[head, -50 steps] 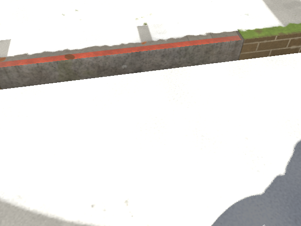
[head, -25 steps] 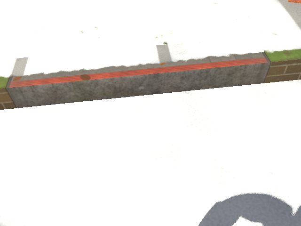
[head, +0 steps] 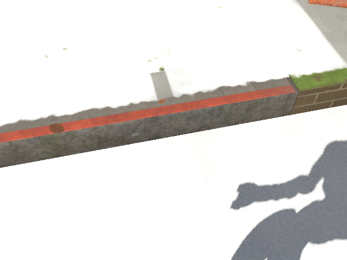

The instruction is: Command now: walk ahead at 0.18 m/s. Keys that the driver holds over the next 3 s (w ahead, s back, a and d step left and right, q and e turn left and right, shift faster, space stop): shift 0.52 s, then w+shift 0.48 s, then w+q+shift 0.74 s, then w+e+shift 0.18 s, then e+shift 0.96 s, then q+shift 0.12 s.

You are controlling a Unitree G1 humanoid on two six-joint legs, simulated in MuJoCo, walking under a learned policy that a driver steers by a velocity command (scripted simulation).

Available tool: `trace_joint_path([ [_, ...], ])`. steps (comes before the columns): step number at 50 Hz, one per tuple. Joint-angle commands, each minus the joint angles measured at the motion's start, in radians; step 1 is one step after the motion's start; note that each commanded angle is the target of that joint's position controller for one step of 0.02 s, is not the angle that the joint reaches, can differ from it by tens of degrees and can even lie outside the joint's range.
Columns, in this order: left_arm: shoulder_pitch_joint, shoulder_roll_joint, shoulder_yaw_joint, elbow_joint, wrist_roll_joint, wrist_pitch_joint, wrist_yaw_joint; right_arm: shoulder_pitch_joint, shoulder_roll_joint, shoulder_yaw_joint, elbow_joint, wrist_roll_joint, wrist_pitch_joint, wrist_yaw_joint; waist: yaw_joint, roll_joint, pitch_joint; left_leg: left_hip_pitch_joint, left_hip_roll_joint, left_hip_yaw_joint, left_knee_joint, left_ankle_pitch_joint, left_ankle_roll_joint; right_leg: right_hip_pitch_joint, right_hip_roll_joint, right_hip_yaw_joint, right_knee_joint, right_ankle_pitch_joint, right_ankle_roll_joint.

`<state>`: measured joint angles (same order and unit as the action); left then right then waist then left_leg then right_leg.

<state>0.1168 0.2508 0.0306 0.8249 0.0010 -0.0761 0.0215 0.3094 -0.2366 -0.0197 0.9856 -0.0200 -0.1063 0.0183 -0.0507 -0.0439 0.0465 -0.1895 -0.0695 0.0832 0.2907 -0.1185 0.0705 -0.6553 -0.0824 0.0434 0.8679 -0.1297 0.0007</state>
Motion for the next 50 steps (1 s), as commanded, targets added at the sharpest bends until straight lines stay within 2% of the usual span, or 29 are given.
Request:
trace_joint_path([
  [1,0.104,0.021,0.0,0.003,0.003,0.013,-0.008,-0.081,-0.152,-0.025,-0.063,0.012,-0.003,-0.017,0.063,0.103,-0.12,-0.083,0.246,-0.068,-0.055,0.569,0.16,0.279,0.015,-0.012,-0.159,0.166,0.01],
  [4,0.048,0.058,0.012,-0.016,0.008,0.017,-0.01,-0.069,-0.154,-0.025,-0.037,0.019,0.018,-0.019,0.049,0.111,-0.097,-0.028,0.278,-0.115,0.004,0.44,0.145,0.287,0.024,-0.002,-0.259,0.116,-0.009],
  [6,0.075,0.077,0.025,0.0,0.018,0.013,-0.009,-0.077,-0.13,-0.018,-0.028,0.035,0.029,-0.023,0.069,0.09,-0.1,-0.018,0.235,-0.123,0.099,0.284,0.099,0.371,0.046,-0.024,-0.4,0.172,-0.038],
  [7,0.094,0.125,0.04,0.006,0.023,0.011,-0.003,-0.024,-0.103,-0.01,-0.017,0.026,0.028,-0.026,0.054,0.028,-0.116,-0.034,0.175,-0.105,0.171,0.16,0.048,0.454,-0.01,0.029,-0.442,0.46,-0.061],
  [8,0.094,0.169,0.047,0.004,0.026,0.016,0.004,0.093,-0.071,-0.003,0.004,0.003,0.022,-0.025,-0.018,-0.079,-0.162,-0.117,0.093,-0.073,0.243,-0.095,0.006,0.585,-0.107,0.116,-0.395,0.688,-0.123],
  [9,0.099,0.102,0.031,0.016,0.025,0.026,0.003,0.144,-0.021,0.012,0.029,0.006,0.03,-0.031,-0.021,-0.172,-0.201,-0.158,0.065,-0.046,0.302,-0.277,-0.034,0.608,-0.17,0.192,-0.415,0.585,-0.214],
  [10,0.102,0.045,0.019,0.02,0.02,0.03,-0.003,0.099,-0.045,0.008,0.024,0.012,0.047,-0.039,0.002,-0.142,-0.193,-0.158,0.071,-0.056,0.317,-0.307,-0.049,0.565,-0.176,0.246,-0.457,0.375,-0.234],
  [12,0.031,0.048,0.017,0.01,0.015,0.036,-0.008,0.022,-0.068,0.001,0.013,0.015,0.087,-0.049,-0.007,-0.095,-0.154,-0.122,0.092,-0.072,0.262,-0.252,-0.048,0.452,-0.135,0.241,-0.511,0.03,-0.186],
  [14,-0.043,0.058,0.02,-0.007,0.009,0.037,-0.006,0.006,-0.083,-0.001,0.025,0.006,0.107,-0.05,-0.012,-0.058,-0.085,-0.07,0.098,-0.074,0.182,-0.209,-0.044,0.354,-0.05,0.142,-0.51,-0.102,-0.107],
  [16,-0.003,0.069,0.027,0.018,0.002,0.03,-0.002,0.004,-0.087,-0.005,0.044,0.009,0.101,-0.05,0.008,-0.007,-0.08,-0.076,0.098,-0.074,0.164,-0.182,-0.041,0.392,-0.005,0.083,-0.453,0.024,-0.082],
  [20,0.043,0.054,0.032,0.056,-0.005,0.028,0.004,0.003,-0.071,-0.002,0.069,0.015,0.082,-0.046,0.032,0.04,-0.131,-0.086,0.107,-0.082,0.158,-0.083,-0.042,0.513,0.008,0.045,-0.36,0.303,-0.11],
  [26,0.022,0.041,0.038,0.084,-0.005,0.053,0.005,0.015,-0.052,0.0,0.093,0.015,0.093,-0.051,0.033,0.049,-0.08,-0.1,0.107,-0.081,0.149,-0.098,-0.039,0.496,0.026,0.025,-0.356,0.236,-0.105],
  [27,0.057,0.033,0.04,0.108,-0.009,0.057,0.005,0.059,-0.048,0.0,0.112,0.018,0.094,-0.051,0.027,0.056,-0.109,-0.092,0.104,-0.081,0.123,-0.296,-0.02,0.504,0.053,0.0,-0.353,-0.021,-0.103],
  [28,0.064,0.049,0.049,0.114,-0.02,0.06,0.004,0.074,-0.08,-0.011,0.114,0.03,0.093,-0.051,0.028,0.089,-0.055,-0.118,0.129,-0.126,0.085,-0.514,0.023,0.438,0.087,-0.025,-0.336,-0.362,-0.098],
  [29,0.005,0.065,0.054,0.092,-0.027,0.051,0.001,0.111,-0.112,-0.021,0.11,0.038,0.082,-0.051,-0.001,0.109,0.033,-0.1,0.192,-0.228,0.007,-0.702,0.081,0.281,0.102,-0.028,-0.309,-0.514,-0.085],
  [30,-0.109,0.054,0.049,0.044,-0.042,0.029,-0.007,0.159,-0.165,-0.035,0.113,0.047,0.063,-0.053,-0.046,0.162,0.121,-0.014,0.317,-0.398,-0.129,-0.798,0.147,0.089,0.102,-0.058,-0.237,-0.438,-0.071],
  [31,-0.171,0.025,0.04,0.016,-0.055,0.002,-0.018,0.13,-0.205,-0.052,0.107,0.05,0.04,-0.057,-0.043,0.242,0.189,0.063,0.453,-0.561,-0.216,-0.748,0.199,-0.043,0.078,-0.077,-0.119,-0.248,-0.075],
  [32,-0.195,0.046,0.046,0.01,-0.048,-0.016,-0.026,0.143,-0.181,-0.051,0.107,0.036,0.019,-0.058,-0.051,0.204,0.199,0.155,0.497,-0.599,-0.219,-0.641,0.215,-0.17,0.028,-0.027,-0.029,-0.248,-0.083],
  [35,-0.168,0.039,0.048,0.02,-0.045,-0.044,-0.047,0.169,-0.113,-0.042,0.101,0.039,0.0,-0.039,-0.03,0.119,0.134,0.352,0.432,-0.447,-0.174,-0.407,0.154,-0.296,-0.026,-0.019,0.009,-0.198,-0.081],
  [39,-0.182,-0.004,0.027,0.013,-0.038,-0.036,-0.069,0.136,-0.14,-0.049,0.06,0.04,0.015,-0.028,-0.017,0.172,0.109,0.114,0.334,-0.23,-0.2,-0.275,0.107,0.052,0.015,-0.127,-0.155,-0.099,-0.039],
  [41,-0.152,0.016,0.027,0.016,-0.041,-0.026,-0.073,0.142,-0.162,-0.056,0.054,0.046,0.015,-0.025,0.007,0.174,0.115,0.037,0.337,-0.188,-0.18,-0.232,0.105,0.196,0.038,-0.162,-0.204,-0.09,-0.047],
  [43,0.009,0.077,0.054,0.053,-0.044,-0.02,-0.064,0.125,-0.172,-0.055,0.046,0.04,0.013,-0.024,0.107,0.186,0.043,-0.019,0.316,-0.122,0.0,0.063,0.078,0.432,0.096,-0.203,-0.22,-0.115,-0.075],
  [44,0.195,0.135,0.085,0.105,-0.052,-0.018,-0.055,0.106,-0.154,-0.047,0.038,0.031,0.013,-0.023,0.204,0.161,-0.063,-0.086,0.276,-0.062,0.241,0.309,0.048,0.662,0.118,-0.206,-0.219,-0.117,-0.105],
  [45,0.429,0.229,0.118,0.156,-0.046,-0.015,-0.039,0.05,-0.125,-0.035,-0.001,0.013,0.009,-0.023,0.323,0.005,-0.184,-0.32,0.212,-0.015,0.676,0.287,-0.006,0.94,-0.038,0.028,-0.275,-0.302,-0.162],
  [46,0.506,0.289,0.109,0.173,-0.018,-0.029,-0.049,0.105,0.042,0.003,-0.05,0.039,-0.02,-0.025,0.242,-0.327,-0.323,-0.566,0.047,-0.122,1.041,-0.388,-0.016,1.058,-0.282,0.667,-0.582,-0.824,-0.284],
  [47,0.4,0.182,0.073,0.154,-0.014,-0.048,-0.058,0.013,-0.055,-0.022,-0.076,0.085,-0.046,-0.024,0.22,-0.197,-0.218,-0.686,0.075,-0.241,1.186,-0.333,0.029,0.954,-0.312,0.819,-0.71,-0.85,-0.251],
  [48,0.315,0.13,0.053,0.142,-0.012,-0.057,-0.063,-0.06,-0.083,-0.029,-0.113,0.102,-0.06,-0.018,0.184,-0.139,-0.11,-0.77,0.135,-0.214,1.211,-0.252,0.066,0.863,-0.314,0.682,-0.685,-0.712,-0.23],
  [49,0.245,0.088,0.035,0.134,-0.007,-0.059,-0.07,-0.068,-0.077,-0.026,-0.114,0.084,-0.061,-0.018,0.14,-0.043,-0.084,-0.719,0.19,-0.195,1.167,-0.166,0.077,0.755,-0.271,0.54,-0.674,-0.552,-0.219],
  [50,0.177,0.071,0.028,0.127,0.003,-0.057,-0.076,-0.057,-0.065,-0.033,-0.114,0.058,-0.05,-0.019,0.089,-0.015,-0.049,-0.663,0.228,-0.184,1.104,-0.091,0.074,0.632,-0.221,0.418,-0.677,-0.451,-0.196],
])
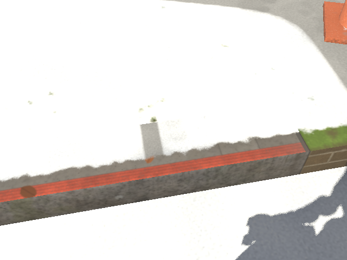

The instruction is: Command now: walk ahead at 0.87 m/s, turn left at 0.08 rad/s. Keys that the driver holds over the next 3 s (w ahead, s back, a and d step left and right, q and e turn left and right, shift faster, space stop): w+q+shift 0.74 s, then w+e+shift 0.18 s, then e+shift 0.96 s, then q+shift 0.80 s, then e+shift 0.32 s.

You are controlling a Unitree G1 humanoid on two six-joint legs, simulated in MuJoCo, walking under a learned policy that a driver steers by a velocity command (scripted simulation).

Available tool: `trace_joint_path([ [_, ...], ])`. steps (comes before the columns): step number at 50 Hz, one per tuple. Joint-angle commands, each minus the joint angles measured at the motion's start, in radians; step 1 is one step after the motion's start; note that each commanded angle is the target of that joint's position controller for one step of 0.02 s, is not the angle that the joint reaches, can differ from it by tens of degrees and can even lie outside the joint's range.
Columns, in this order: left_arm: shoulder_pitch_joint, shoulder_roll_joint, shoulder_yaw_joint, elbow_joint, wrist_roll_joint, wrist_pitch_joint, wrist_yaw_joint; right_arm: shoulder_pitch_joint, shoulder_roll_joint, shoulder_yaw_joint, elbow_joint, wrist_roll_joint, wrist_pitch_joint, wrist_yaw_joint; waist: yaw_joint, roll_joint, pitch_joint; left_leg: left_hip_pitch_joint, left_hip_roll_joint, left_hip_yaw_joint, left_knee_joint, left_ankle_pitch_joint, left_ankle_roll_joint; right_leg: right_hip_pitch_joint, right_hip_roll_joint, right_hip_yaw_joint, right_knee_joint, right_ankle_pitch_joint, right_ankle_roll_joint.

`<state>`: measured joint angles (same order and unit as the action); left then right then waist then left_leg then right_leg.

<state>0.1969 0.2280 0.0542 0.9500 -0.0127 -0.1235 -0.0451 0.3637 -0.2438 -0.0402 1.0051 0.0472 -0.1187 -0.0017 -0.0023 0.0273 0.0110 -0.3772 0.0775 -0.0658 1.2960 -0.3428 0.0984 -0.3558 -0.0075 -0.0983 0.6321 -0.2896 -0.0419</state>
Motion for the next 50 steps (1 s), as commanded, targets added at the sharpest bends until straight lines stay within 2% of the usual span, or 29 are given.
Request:
trace_joint_path([
  [1,0.054,0.072,-0.004,0.003,0.028,-0.007,-0.009,-0.062,-0.034,-0.012,-0.124,-0.008,-0.014,0.007,-0.012,-0.124,0.005,-0.419,0.108,-0.045,0.068,0.173,0.041,0.244,-0.272,0.456,-0.452,-0.246,-0.136],
  [6,0.096,0.081,-0.005,0.033,0.031,-0.018,0.023,-0.138,-0.037,-0.023,-0.15,-0.001,0.051,0.003,-0.027,-0.07,0.121,-0.487,0.062,-0.095,-0.102,0.34,0.003,0.137,-0.218,0.124,-0.542,0.068,-0.073],
  [12,0.207,0.093,-0.014,0.04,0.041,-0.022,0.067,-0.345,-0.032,-0.023,-0.233,-0.008,0.029,0.048,0.035,-0.021,0.154,-0.468,0.0,0.051,-0.432,0.608,0.017,0.274,-0.183,-0.105,-0.601,0.326,0.005],
  [15,0.202,0.155,-0.008,0.01,0.039,-0.01,0.089,-0.424,-0.038,-0.025,-0.291,-0.01,0.009,0.075,0.022,-0.062,0.122,-0.319,-0.073,0.193,-0.583,0.564,0.05,0.36,-0.183,-0.176,-0.496,0.852,0.066],
  [17,0.218,0.224,0.009,-0.006,0.045,0.014,0.118,-0.369,-0.086,-0.045,-0.31,0.004,0.012,0.087,-0.042,-0.144,0.039,-0.201,-0.152,0.282,-0.577,0.423,0.064,0.471,-0.212,-0.187,-0.291,1.348,0.08],
  [19,0.105,0.277,0.029,-0.057,0.048,0.036,0.125,-0.008,-0.196,-0.094,-0.237,0.0,0.042,0.079,-0.236,-0.228,-0.116,0.154,-0.165,0.238,-0.541,0.246,0.124,0.406,-0.256,-0.149,0.13,1.601,0.038],
  [20,0.005,0.269,0.03,-0.098,0.04,0.033,0.11,0.23,-0.246,-0.124,-0.179,-0.003,0.053,0.056,-0.355,-0.171,-0.181,0.449,-0.146,0.141,-0.679,0.255,0.165,0.222,-0.183,-0.149,0.517,1.361,0.023],
  [21,-0.024,0.048,-0.023,-0.151,0.053,-0.021,0.076,0.21,-0.28,-0.127,-0.151,-0.019,0.071,0.039,-0.225,0.298,-0.069,0.628,-0.021,-0.118,-0.65,0.344,0.241,-0.261,0.061,-0.091,1.032,-0.117,0.046],
  [22,0.116,-0.02,-0.056,-0.235,-0.013,-0.086,0.04,0.102,-0.205,-0.082,-0.206,-0.058,0.044,0.044,-0.057,0.331,-0.28,0.797,0.146,-0.738,-0.869,-0.216,0.448,-0.578,0.104,0.21,1.197,-0.26,0.008],
  [23,-0.024,0.088,-0.041,-0.274,-0.024,-0.119,0.032,0.142,-0.133,-0.075,-0.218,-0.061,0.032,0.042,-0.142,0.15,-0.248,0.743,0.144,-0.786,-1.034,-0.329,0.367,-0.587,0.05,0.264,1.096,-0.154,-0.057],
  [24,-0.066,0.097,-0.036,-0.314,-0.028,-0.121,0.033,0.105,-0.128,-0.069,-0.219,-0.063,0.014,0.045,-0.072,-0.029,-0.129,0.576,0.139,-0.74,-1.083,-0.238,0.319,-0.574,0.021,0.253,0.973,-0.084,-0.065],
  [25,-0.035,0.093,-0.036,-0.298,0.0,-0.102,0.041,0.013,-0.113,-0.057,-0.241,-0.048,0.004,0.049,-0.004,-0.174,-0.095,0.411,0.117,-0.667,-1.082,-0.172,0.285,-0.499,-0.034,0.258,0.887,-0.044,-0.051],
  [29,-0.041,0.123,-0.022,-0.343,0.048,-0.036,0.06,-0.134,-0.121,-0.046,-0.298,-0.029,0.013,0.013,0.086,-0.149,0.052,-0.066,-0.051,-0.369,-1.131,0.153,0.25,-0.263,-0.081,0.189,0.565,0.029,0.054],
  [31,-0.107,0.035,-0.048,-0.384,0.065,-0.02,0.062,-0.101,-0.111,-0.043,-0.297,-0.031,0.032,-0.012,0.061,-0.035,0.011,-0.115,-0.095,-0.279,-1.048,0.384,0.241,-0.198,-0.043,0.098,0.559,0.102,0.094],
  [33,-0.115,-0.001,-0.062,-0.421,0.028,-0.009,0.059,0.025,-0.096,-0.032,-0.29,-0.026,0.045,-0.022,0.017,0.062,-0.013,0.097,-0.031,-0.436,-0.956,0.361,0.277,-0.563,-0.031,0.115,0.982,-0.069,0.114],
  [34,-0.163,-0.015,-0.072,-0.461,0.017,-0.01,0.064,0.117,-0.08,-0.024,-0.267,0.01,0.053,-0.021,-0.017,0.07,0.024,0.292,0.028,-0.556,-0.902,0.286,0.283,-0.88,-0.032,0.173,1.271,-0.219,0.108],
  [37,-0.595,-0.123,-0.132,-0.654,0.021,-0.062,0.06,0.613,-0.011,-0.014,-0.089,0.017,0.052,-0.041,-0.27,0.102,0.058,1.07,0.132,-0.716,-0.69,0.562,0.231,-1.785,-0.022,0.212,1.677,-0.726,0.098],
  [39,-0.629,-0.189,-0.176,-0.75,-0.006,-0.065,0.032,0.54,-0.025,-0.007,-0.054,0.008,0.068,-0.066,-0.183,0.127,0.062,1.022,0.177,-0.598,-0.742,0.526,0.115,-1.875,-0.081,0.224,1.648,-0.778,0.059],
  [40,-0.602,-0.181,-0.193,-0.792,-0.004,-0.062,0.012,0.367,-0.057,-0.005,-0.098,0.024,0.084,-0.075,-0.087,0.081,0.08,0.73,0.14,-0.485,-0.885,0.393,0.046,-1.635,-0.127,0.151,1.358,-0.664,0.042],
  [41,-0.487,-0.123,-0.194,-0.791,0.035,-0.05,0.001,0.138,-0.096,-0.006,-0.174,0.037,0.111,-0.086,0.034,-0.035,0.025,0.189,0.071,-0.355,-1.144,0.355,0.052,-0.959,-0.147,0.07,0.943,-0.361,0.018],
  [42,-0.373,-0.075,-0.16,-0.766,0.067,-0.054,0.005,-0.019,-0.124,-0.013,-0.232,0.006,0.086,-0.074,0.108,0.052,-0.101,-0.315,0.049,-0.291,-1.302,0.664,0.085,-0.105,-0.09,-0.043,0.799,0.122,0.002],
  [43,-0.129,0.029,-0.084,-0.678,0.064,-0.051,0.029,-0.012,-0.192,-0.038,-0.219,0.003,0.054,-0.052,0.193,0.158,-0.335,-0.32,0.014,-0.244,-1.157,1.21,0.075,0.392,0.009,-0.069,0.889,0.249,0.018],
  [44,0.14,0.208,0.008,-0.611,0.031,-0.032,0.067,-0.113,-0.326,-0.073,-0.237,-0.003,0.037,-0.032,0.38,0.169,-0.48,-0.163,-0.017,-0.2,-0.856,1.736,0.051,0.58,0.05,-0.026,0.787,0.13,0.016],
  [45,0.403,0.29,0.05,-0.51,0.008,-0.001,0.092,-0.123,-0.417,-0.115,-0.24,-0.014,0.033,-0.022,0.482,0.127,-0.514,-0.069,0.023,-0.259,-0.505,1.798,0.032,0.635,0.068,0.086,0.508,-0.101,-0.001],
  [46,0.573,0.331,0.038,-0.361,-0.005,0.019,0.078,-0.192,-0.229,-0.078,-0.251,-0.065,0.009,-0.008,0.436,-0.244,-0.386,-0.095,-0.15,-0.316,0.09,0.773,0.027,0.568,0.045,0.4,0.314,-0.224,-0.088],
  [47,0.447,0.299,-0.013,-0.286,0.015,0.025,0.076,0.005,0.03,-0.014,-0.309,-0.106,-0.015,0.046,0.104,-0.867,-0.298,-0.251,-0.349,-0.29,0.368,-0.003,0.042,0.412,-0.077,1.103,-0.265,0.031,-0.174],
  [48,0.244,0.112,-0.037,-0.35,0.018,0.019,0.08,0.166,0.015,-0.011,-0.282,-0.079,-0.031,0.089,-0.027,-0.642,-0.205,-0.398,-0.262,-0.266,0.564,-0.021,0.048,0.325,-0.225,1.352,-0.465,-0.214,-0.224],
  [49,0.169,0.023,-0.046,-0.342,0.005,0.019,0.064,0.051,0.014,0.007,-0.309,-0.058,-0.03,0.102,-0.033,-0.319,-0.001,-0.413,-0.225,-0.134,0.563,-0.022,0.044,0.124,-0.19,1.224,-0.416,-0.196,-0.224],
  [50,0.166,-0.022,-0.049,-0.29,0.007,0.024,0.044,-0.039,0.061,0.03,-0.34,-0.082,-0.004,0.097,-0.052,-0.097,0.075,-0.403,-0.208,-0.083,0.671,-0.047,0.034,-0.056,-0.157,1.061,-0.354,-0.167,-0.219],
])
Over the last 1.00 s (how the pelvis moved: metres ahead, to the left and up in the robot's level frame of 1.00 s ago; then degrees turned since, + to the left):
0.28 -0.12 -0.02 0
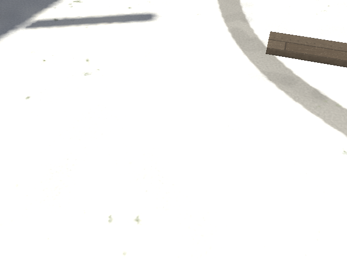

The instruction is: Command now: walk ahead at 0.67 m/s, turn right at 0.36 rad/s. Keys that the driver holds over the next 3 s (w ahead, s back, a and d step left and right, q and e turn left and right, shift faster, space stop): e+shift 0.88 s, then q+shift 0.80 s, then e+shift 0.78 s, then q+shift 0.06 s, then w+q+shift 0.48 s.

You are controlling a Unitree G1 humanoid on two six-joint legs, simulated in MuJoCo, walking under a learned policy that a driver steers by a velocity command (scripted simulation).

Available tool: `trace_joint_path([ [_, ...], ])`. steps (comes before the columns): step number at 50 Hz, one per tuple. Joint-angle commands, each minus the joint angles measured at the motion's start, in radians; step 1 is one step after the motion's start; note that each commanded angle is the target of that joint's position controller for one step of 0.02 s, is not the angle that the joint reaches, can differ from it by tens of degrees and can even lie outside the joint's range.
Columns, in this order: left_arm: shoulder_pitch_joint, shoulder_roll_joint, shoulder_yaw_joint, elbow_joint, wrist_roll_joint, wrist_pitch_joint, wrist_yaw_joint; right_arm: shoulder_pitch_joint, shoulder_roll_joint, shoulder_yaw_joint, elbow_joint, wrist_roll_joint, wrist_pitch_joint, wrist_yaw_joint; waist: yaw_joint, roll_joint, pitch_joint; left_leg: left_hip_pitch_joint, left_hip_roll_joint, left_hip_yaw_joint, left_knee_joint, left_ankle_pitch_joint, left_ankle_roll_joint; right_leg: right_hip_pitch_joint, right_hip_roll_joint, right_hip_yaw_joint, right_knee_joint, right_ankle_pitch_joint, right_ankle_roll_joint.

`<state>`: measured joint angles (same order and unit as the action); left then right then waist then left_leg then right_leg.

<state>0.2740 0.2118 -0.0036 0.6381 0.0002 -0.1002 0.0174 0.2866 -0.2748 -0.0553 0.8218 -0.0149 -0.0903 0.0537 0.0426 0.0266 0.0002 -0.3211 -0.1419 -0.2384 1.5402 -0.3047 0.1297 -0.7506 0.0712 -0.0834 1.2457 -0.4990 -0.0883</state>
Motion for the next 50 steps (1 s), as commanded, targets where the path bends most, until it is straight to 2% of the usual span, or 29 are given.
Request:
trace_joint_path([
  [1,0.045,-0.028,0.007,0.043,0.006,-0.004,-0.035,-0.003,0.081,0.054,-0.193,-0.023,-0.006,0.03,-0.139,0.057,0.093,-0.444,0.069,0.091,0.415,-0.043,0.013,0.225,-0.205,0.879,-0.885,0.054,-0.139],
  [2,0.037,0.001,0.015,0.078,0.01,-0.005,-0.043,-0.07,0.061,0.059,-0.223,-0.019,0.006,0.011,-0.141,0.066,0.094,-0.459,0.096,0.108,0.453,-0.047,0.017,0.156,-0.166,0.74,-0.857,0.188,-0.119],
  [4,-0.044,0.05,0.025,0.07,-0.027,-0.005,-0.047,-0.057,0.061,0.086,-0.275,-0.007,-0.003,-0.022,-0.202,0.054,0.097,-0.473,0.159,0.153,0.143,0.0,-0.021,0.121,-0.1,0.481,-0.867,0.533,-0.114],
  [5,-0.014,0.028,0.021,0.083,-0.039,0.0,-0.049,-0.152,0.027,0.085,-0.297,-0.024,-0.011,-0.045,-0.164,0.084,0.086,-0.421,0.177,0.204,-0.104,0.038,-0.034,0.132,-0.027,0.361,-0.897,0.6,-0.094],
  [6,0.019,0.054,0.022,0.072,-0.015,-0.011,-0.04,-0.196,-0.007,0.077,-0.315,-0.036,-0.024,-0.061,-0.137,0.051,0.054,-0.321,0.147,0.26,-0.236,0.117,-0.057,0.117,-0.015,0.358,-0.929,0.855,-0.086],
  [8,0.124,0.099,0.047,0.103,-0.028,0.0,-0.014,-0.297,0.012,0.083,-0.345,-0.055,-0.036,-0.07,-0.071,-0.004,-0.04,-0.192,0.09,0.3,-0.507,0.28,-0.09,0.226,0.001,0.334,-0.905,0.973,-0.043],
  [10,0.208,0.133,0.066,0.11,-0.041,0.031,0.013,-0.378,0.036,0.079,-0.352,-0.021,-0.024,-0.073,-0.025,-0.063,-0.095,-0.135,0.005,0.278,-0.768,0.375,-0.097,0.375,0.015,0.36,-0.885,0.965,0.029],
  [12,0.208,0.15,0.083,0.091,-0.038,0.067,0.03,-0.42,-0.01,0.049,-0.353,0.013,-0.009,-0.064,-0.033,-0.149,-0.113,-0.091,-0.066,0.257,-0.978,0.382,-0.1,0.523,0.032,0.426,-0.841,1.011,0.107],
  [15,0.165,0.143,0.112,0.045,-0.038,0.103,0.043,-0.419,-0.066,0.015,-0.347,0.02,-0.016,-0.056,-0.046,-0.204,-0.097,-0.02,-0.05,0.174,-1.125,0.394,-0.1,0.64,0.03,0.537,-0.708,0.979,0.167],
  [16,0.096,0.13,0.113,0.003,-0.037,0.108,0.043,-0.342,-0.072,0.007,-0.325,0.023,-0.022,-0.059,-0.085,-0.199,-0.112,0.055,0.004,0.141,-1.206,0.444,-0.1,0.639,0.033,0.548,-0.603,0.962,0.176],
  [17,0.012,0.115,0.108,-0.046,-0.034,0.11,0.038,-0.153,-0.066,0.001,-0.267,0.022,-0.029,-0.065,-0.16,-0.161,-0.207,0.291,0.129,0.062,-1.287,0.581,-0.068,0.564,0.051,0.525,-0.386,0.799,0.185],
  [18,0.055,0.024,0.077,-0.068,-0.002,0.118,0.025,-0.086,-0.055,0.004,-0.238,0.016,-0.023,-0.082,-0.132,0.022,-0.303,0.566,0.365,-0.086,-1.112,0.873,0.019,0.34,0.118,0.408,-0.105,-0.081,0.165],
  [19,0.24,0.013,0.069,-0.074,0.013,0.111,0.011,-0.096,-0.048,0.018,-0.283,-0.037,-0.008,-0.093,-0.033,0.191,-0.36,0.636,0.598,-0.331,-1.005,1.308,0.186,0.167,0.149,0.373,0.112,-0.388,0.152],
  [20,0.344,0.135,0.085,-0.046,-0.024,0.12,-0.004,-0.115,-0.057,-0.001,-0.284,-0.033,0.011,-0.095,-0.004,0.254,-0.4,0.627,0.734,-0.443,-1.019,1.137,0.334,0.078,0.032,0.308,0.317,-0.324,0.194],
  [21,0.289,0.205,0.101,-0.041,-0.05,0.133,0.001,-0.223,-0.034,-0.005,-0.303,-0.014,0.012,-0.102,0.004,0.207,-0.318,0.54,0.663,-0.442,-1.113,0.67,0.307,-0.027,-0.055,0.277,0.391,-0.166,0.192],
  [22,0.15,0.254,0.117,-0.045,-0.028,0.137,0.01,-0.251,0.007,0.012,-0.325,-0.001,0.023,-0.113,-0.029,0.027,-0.218,0.361,0.534,-0.286,-1.193,0.421,0.232,-0.001,-0.08,0.233,0.344,-0.032,0.195],
  [24,0.036,0.219,0.109,-0.095,-0.007,0.144,0.018,-0.289,-0.043,0.01,-0.301,0.001,0.035,-0.116,-0.011,-0.063,-0.078,0.097,0.408,-0.081,-1.242,0.428,0.155,0.098,-0.104,0.201,0.244,0.052,0.197],
  [26,0.018,0.116,0.075,-0.12,-0.017,0.131,0.013,-0.237,-0.088,-0.011,-0.237,-0.007,0.041,-0.111,-0.009,0.011,-0.061,0.062,0.339,0.079,-1.257,0.543,0.129,0.127,-0.126,0.147,0.056,0.095,0.194],
  [27,-0.005,0.103,0.067,-0.129,-0.024,0.124,0.013,-0.208,-0.106,-0.018,-0.214,-0.01,0.047,-0.107,-0.022,0.047,-0.086,0.097,0.34,0.114,-1.257,0.594,0.137,0.125,-0.132,0.126,-0.002,0.108,0.195],
  [31,-0.033,0.144,0.068,-0.131,-0.033,0.123,-0.005,-0.233,-0.159,-0.039,-0.192,-0.003,0.067,-0.092,-0.017,0.102,-0.151,0.101,0.385,0.207,-1.246,0.492,0.125,0.265,-0.177,0.102,-0.246,0.228,0.166],
  [36,-0.065,0.195,0.091,-0.15,-0.024,0.144,-0.033,-0.208,-0.197,-0.061,-0.161,0.03,0.066,-0.077,-0.017,0.127,-0.115,0.095,0.435,0.279,-1.166,0.245,0.033,0.426,-0.144,0.028,-0.566,0.295,0.089],
  [38,0.035,0.248,0.126,-0.118,-0.013,0.145,-0.026,-0.119,-0.119,-0.047,-0.128,0.024,0.066,-0.071,0.002,-0.012,-0.097,-0.041,0.349,0.372,-0.929,0.057,-0.087,0.617,-0.108,0.087,-0.738,0.384,0.02],
  [39,0.074,0.39,0.159,-0.148,-0.004,0.14,-0.011,-0.071,-0.077,-0.038,-0.154,-0.016,0.075,-0.068,-0.037,-0.349,-0.052,-0.352,0.217,0.444,-0.556,-0.313,-0.195,0.743,-0.375,0.499,-0.81,0.704,-0.104],
  [40,0.037,0.417,0.157,-0.188,0.025,0.115,-0.016,-0.192,-0.105,-0.042,-0.221,-0.026,0.07,-0.078,0.008,-0.357,-0.113,-0.491,0.128,0.23,-0.388,-0.352,-0.2,0.682,-0.451,0.704,-0.886,0.655,-0.252],
  [41,0.021,0.374,0.15,-0.187,0.031,0.098,-0.023,-0.252,-0.144,-0.052,-0.231,0.0,0.067,-0.086,0.023,-0.256,-0.103,-0.499,0.14,0.169,-0.334,-0.263,-0.174,0.65,-0.402,0.646,-0.918,0.525,-0.225],
  [42,-0.035,0.341,0.143,-0.188,0.017,0.092,-0.018,-0.235,-0.146,-0.054,-0.219,0.01,0.067,-0.093,-0.017,-0.217,-0.078,-0.492,0.153,0.149,-0.362,-0.164,-0.155,0.616,-0.346,0.581,-0.911,0.45,-0.166],
  [43,-0.089,0.299,0.132,-0.199,-0.003,0.099,-0.011,-0.201,-0.146,-0.056,-0.192,0.003,0.071,-0.101,-0.047,-0.172,-0.085,-0.458,0.17,0.142,-0.383,-0.1,-0.161,0.585,-0.308,0.523,-0.889,0.426,-0.122],
  [45,-0.153,0.254,0.111,-0.218,0.003,0.109,0.002,-0.149,-0.143,-0.058,-0.165,-0.01,0.078,-0.099,-0.082,-0.187,-0.134,-0.347,0.151,0.175,-0.357,-0.03,-0.187,0.506,-0.267,0.43,-0.85,0.559,-0.109],
  [50,-0.115,0.166,0.067,-0.171,0.021,0.099,0.008,-0.141,-0.06,-0.011,-0.145,0.011,0.097,-0.088,-0.037,-0.163,-0.184,-0.247,0.189,0.205,-0.52,0.001,-0.213,0.547,-0.264,0.343,-0.807,0.666,-0.112],
])
Over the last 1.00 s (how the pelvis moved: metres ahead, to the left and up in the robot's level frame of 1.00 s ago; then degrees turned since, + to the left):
0.82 0.11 0.07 34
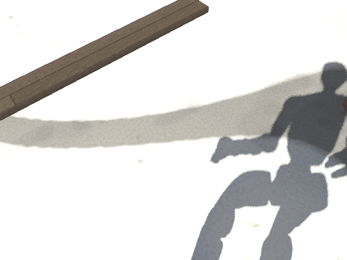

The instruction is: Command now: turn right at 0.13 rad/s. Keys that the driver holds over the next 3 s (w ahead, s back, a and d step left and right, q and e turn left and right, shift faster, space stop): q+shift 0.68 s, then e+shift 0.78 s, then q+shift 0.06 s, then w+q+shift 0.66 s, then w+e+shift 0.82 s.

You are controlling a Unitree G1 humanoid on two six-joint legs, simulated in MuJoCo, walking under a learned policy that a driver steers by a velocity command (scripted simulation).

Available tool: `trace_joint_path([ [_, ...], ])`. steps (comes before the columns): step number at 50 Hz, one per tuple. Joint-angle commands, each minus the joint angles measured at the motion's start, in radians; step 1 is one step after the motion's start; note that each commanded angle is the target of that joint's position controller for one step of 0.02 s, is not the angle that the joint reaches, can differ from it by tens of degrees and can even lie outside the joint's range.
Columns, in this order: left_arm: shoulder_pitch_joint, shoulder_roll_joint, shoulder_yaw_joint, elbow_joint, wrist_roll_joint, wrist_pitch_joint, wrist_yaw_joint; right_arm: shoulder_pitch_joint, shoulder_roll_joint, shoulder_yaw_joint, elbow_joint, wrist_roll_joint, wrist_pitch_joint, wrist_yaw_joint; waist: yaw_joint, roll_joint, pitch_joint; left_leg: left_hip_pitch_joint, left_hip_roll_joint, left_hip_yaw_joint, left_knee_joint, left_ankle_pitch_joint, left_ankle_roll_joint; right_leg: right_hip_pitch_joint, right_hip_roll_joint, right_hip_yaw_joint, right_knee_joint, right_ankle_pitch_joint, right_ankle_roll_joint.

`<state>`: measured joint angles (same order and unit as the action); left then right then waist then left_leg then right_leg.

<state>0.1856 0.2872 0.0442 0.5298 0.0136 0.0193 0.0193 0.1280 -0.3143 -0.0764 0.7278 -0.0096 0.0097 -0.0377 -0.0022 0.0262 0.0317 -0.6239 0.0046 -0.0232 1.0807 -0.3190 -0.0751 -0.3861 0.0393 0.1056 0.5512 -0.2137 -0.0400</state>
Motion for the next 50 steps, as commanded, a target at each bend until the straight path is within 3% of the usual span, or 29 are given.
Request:
trace_joint_path([
  [1,-0.03,0.068,0.009,-0.051,0.015,-0.022,0.003,0.019,-0.005,0.019,-0.049,0.007,-0.002,0.01,0.013,-0.165,-0.212,0.111,0.058,-0.01,-0.128,0.013,-0.003,0.163,-0.234,0.14,-0.117,0.338,-0.162],
  [2,-0.026,0.054,0.002,-0.034,0.021,-0.025,-0.002,0.022,0.005,0.025,-0.048,0.011,-0.002,0.018,0.021,-0.172,-0.199,0.175,0.064,-0.005,-0.192,0.01,0.004,0.132,-0.238,0.128,-0.128,0.284,-0.167],
  [5,-0.009,0.139,0.029,-0.001,0.018,-0.021,-0.005,-0.011,-0.064,0.009,-0.087,0.03,-0.002,0.033,0.051,-0.206,-0.11,0.193,0.032,0.041,-0.255,-0.064,0.028,0.126,-0.284,0.164,-0.149,0.228,-0.201],
  [8,-0.024,0.15,0.039,0.012,-0.005,-0.011,0.011,0.02,-0.058,0.007,-0.099,0.031,-0.003,0.044,0.034,-0.176,-0.095,0.197,0.018,0.064,-0.36,-0.071,0.058,0.2,-0.317,0.17,-0.094,0.381,-0.199],
  [10,-0.032,0.145,0.046,0.019,-0.024,-0.008,0.024,0.068,-0.048,0.006,-0.094,0.027,-0.008,0.05,0.002,-0.153,-0.099,0.278,0.004,0.069,-0.546,0.103,0.093,0.2,-0.285,0.115,-0.037,0.372,-0.146],
  [11,-0.023,0.127,0.047,0.019,-0.027,-0.012,0.03,0.08,-0.084,-0.004,-0.103,0.018,-0.008,0.048,0.005,-0.073,-0.097,0.339,0.047,-0.036,-0.613,0.294,0.133,0.142,-0.225,0.057,0.059,0.238,-0.08],
  [12,-0.028,0.083,0.039,-0.019,0.008,-0.022,0.03,0.103,-0.189,-0.034,-0.11,0.017,-0.011,0.036,0.043,0.181,-0.114,0.449,0.223,-0.314,-0.649,0.589,0.239,-0.03,-0.077,-0.1,0.28,0.046,0.024],
  [13,-0.165,0.081,0.035,-0.055,0.017,-0.032,0.035,0.164,-0.2,-0.043,-0.112,0.01,-0.012,0.037,-0.055,0.282,-0.084,0.537,0.336,-0.535,-0.736,0.659,0.401,-0.267,0.063,-0.115,0.44,-0.36,0.085],
  [14,-0.188,0.084,0.039,-0.058,0.006,-0.037,0.032,0.206,-0.171,-0.037,-0.113,-0.012,-0.02,0.033,-0.077,0.199,-0.114,0.576,0.338,-0.539,-0.748,0.564,0.421,-0.321,0.035,-0.026,0.601,-0.433,0.091],
  [16,-0.144,0.059,0.041,-0.022,-0.01,-0.026,0.025,0.085,-0.139,-0.036,-0.148,0.019,-0.016,0.013,-0.012,0.083,-0.089,0.531,0.232,-0.403,-0.714,0.479,0.32,-0.329,0.003,0.005,0.639,-0.307,0.105],
  [17,-0.145,0.064,0.045,-0.021,-0.006,-0.025,0.025,0.041,-0.125,-0.033,-0.166,0.035,-0.008,0.002,0.002,0.075,-0.09,0.508,0.203,-0.372,-0.711,0.474,0.295,-0.311,-0.006,0.007,0.604,-0.251,0.113],
  [22,-0.154,0.019,0.035,-0.01,-0.014,-0.049,0.008,0.054,-0.136,-0.048,-0.194,0.031,0.025,-0.013,-0.005,0.114,-0.155,0.502,0.128,-0.379,-0.669,0.47,0.264,-0.185,0.044,-0.028,0.326,-0.154,0.125],
  [28,-0.066,0.081,0.061,0.034,-0.031,-0.071,-0.009,-0.004,-0.154,-0.06,-0.229,0.052,0.041,0.002,0.02,0.189,-0.149,0.427,0.091,-0.523,-0.64,0.365,0.23,0.064,0.059,-0.017,-0.081,-0.042,0.102],
  [29,-0.031,0.096,0.07,0.053,-0.029,-0.074,-0.008,-0.019,-0.136,-0.055,-0.236,0.058,0.042,0.003,0.036,0.171,-0.152,0.381,0.055,-0.509,-0.603,0.279,0.198,0.162,0.025,-0.021,-0.198,0.062,0.086],
  [30,-0.009,0.143,0.084,0.053,-0.018,-0.071,-0.003,0.03,-0.084,-0.039,-0.236,0.048,0.043,0.004,0.015,0.06,-0.199,0.273,-0.003,-0.445,-0.466,0.007,0.154,0.313,-0.147,0.11,-0.222,0.085,0.023],
  [31,-0.06,0.215,0.091,0.035,0.012,-0.057,0.003,0.087,-0.037,-0.027,-0.255,0.042,0.038,0.009,-0.054,-0.276,-0.155,0.014,-0.169,-0.226,-0.247,-0.34,0.096,0.368,-0.377,0.393,-0.25,0.228,-0.122],
  [32,-0.072,0.174,0.087,0.021,0.043,-0.065,-0.001,0.09,-0.139,-0.059,-0.247,0.025,0.022,0.013,-0.04,-0.288,-0.117,-0.053,-0.075,-0.193,-0.008,-0.326,0.046,0.276,-0.485,0.481,-0.279,0.218,-0.213],
  [33,-0.116,0.116,0.07,0.006,0.036,-0.068,0.005,0.076,-0.196,-0.077,-0.227,0.033,0.022,0.017,-0.042,-0.202,-0.088,-0.049,-0.025,-0.153,0.089,-0.233,0.025,0.226,-0.428,0.363,-0.274,0.138,-0.2],
  [34,-0.15,0.091,0.062,0.004,0.023,-0.064,0.013,0.085,-0.193,-0.08,-0.204,0.036,0.03,0.016,-0.048,-0.15,-0.063,-0.041,-0.003,-0.128,0.135,-0.149,0.012,0.192,-0.342,0.241,-0.27,0.05,-0.159],
  [36,-0.126,0.08,0.047,0.016,-0.002,-0.056,0.027,0.078,-0.115,-0.051,-0.191,0.023,0.037,0.016,-0.02,-0.112,-0.057,-0.018,-0.01,-0.096,0.243,-0.08,-0.01,0.162,-0.27,0.151,-0.257,0.12,-0.161],
  [38,-0.073,0.083,0.039,0.037,0.003,-0.049,0.024,0.024,-0.054,-0.02,-0.213,0.024,0.026,0.014,0.01,-0.112,-0.065,0.004,-0.027,-0.079,0.161,-0.073,-0.017,0.184,-0.236,0.103,-0.252,0.201,-0.19],
  [41,-0.087,0.047,0.018,0.053,-0.005,-0.046,-0.002,0.009,0.037,0.027,-0.208,-0.004,0.011,0.015,0.0,-0.17,-0.12,0.199,0.023,-0.033,-0.226,-0.127,-0.024,0.194,-0.19,0.063,-0.219,0.239,-0.174],
  [42,-0.067,0.091,0.033,0.058,-0.015,-0.041,-0.011,-0.012,0.025,0.024,-0.211,-0.003,0.007,0.015,0.018,-0.221,-0.102,0.233,-0.002,0.01,-0.302,-0.167,-0.028,0.188,-0.186,0.082,-0.21,0.255,-0.179],
  [44,-0.012,0.176,0.062,0.066,-0.027,-0.029,-0.018,-0.008,-0.042,0.0,-0.203,0.016,0.004,0.01,0.034,-0.243,-0.089,0.256,-0.046,0.026,-0.42,-0.104,-0.023,0.213,-0.221,0.166,-0.175,0.314,-0.2],
  [46,-0.015,0.182,0.066,0.066,-0.053,-0.022,-0.014,0.045,-0.045,-0.006,-0.182,0.023,-0.002,0.007,-0.005,-0.232,-0.092,0.347,-0.067,0.018,-0.663,0.052,0.019,0.21,-0.218,0.226,-0.134,0.378,-0.177],
  [47,-0.005,0.165,0.062,0.067,-0.063,-0.024,-0.008,0.077,-0.065,-0.013,-0.176,0.02,-0.006,0.004,-0.017,-0.215,-0.118,0.462,-0.033,-0.016,-0.735,0.14,0.053,0.151,-0.201,0.237,-0.109,0.335,-0.134],
  [48,-0.009,0.117,0.049,0.055,-0.054,-0.032,-0.006,0.142,-0.113,-0.025,-0.172,0.007,-0.004,-0.005,-0.032,-0.127,-0.186,0.64,0.103,-0.094,-0.694,0.286,0.109,0.019,-0.165,0.194,-0.014,0.171,-0.074],
  [49,-0.022,0.036,0.031,0.023,-0.047,-0.045,-0.008,0.124,-0.197,-0.048,-0.161,-0.02,0.009,-0.01,-0.005,0.19,-0.151,0.682,0.311,-0.263,-0.68,0.5,0.236,-0.235,-0.018,-0.001,0.166,-0.163,0.011],
  [50,-0.039,0.096,0.049,0.025,-0.037,-0.047,-0.004,0.12,-0.146,-0.04,-0.169,-0.037,0.007,-0.004,-0.044,0.263,-0.157,0.623,0.439,-0.347,-0.721,0.601,0.357,-0.293,-0.017,-0.076,0.392,-0.44,0.072],
])
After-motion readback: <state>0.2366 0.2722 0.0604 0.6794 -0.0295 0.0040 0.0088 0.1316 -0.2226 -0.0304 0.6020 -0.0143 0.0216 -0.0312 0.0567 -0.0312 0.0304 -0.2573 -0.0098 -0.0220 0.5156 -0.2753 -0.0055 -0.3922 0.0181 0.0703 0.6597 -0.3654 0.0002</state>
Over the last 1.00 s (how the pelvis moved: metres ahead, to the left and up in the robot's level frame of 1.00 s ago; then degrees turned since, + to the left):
0.27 -0.15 0.11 -51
